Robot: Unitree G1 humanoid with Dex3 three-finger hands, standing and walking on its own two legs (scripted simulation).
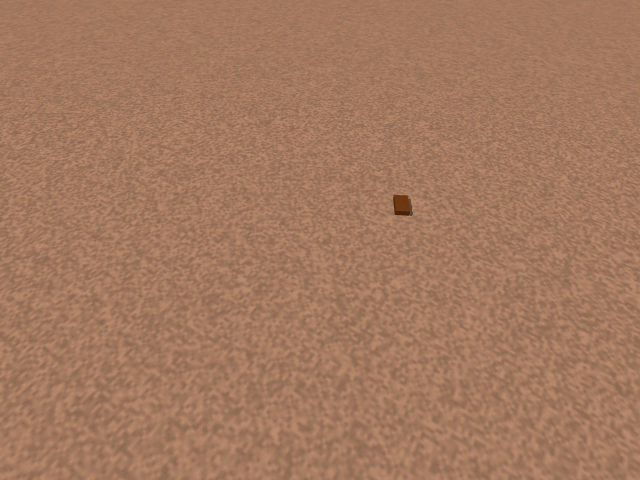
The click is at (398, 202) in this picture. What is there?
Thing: flat box
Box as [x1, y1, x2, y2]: [393, 195, 409, 215]
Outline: 394,195 393,202 395,214 408,215 409,207 407,195
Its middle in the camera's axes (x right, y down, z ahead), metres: +0.37 -0.15 +1.84
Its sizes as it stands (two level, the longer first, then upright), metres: 0.111 0.066 0.026
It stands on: the floor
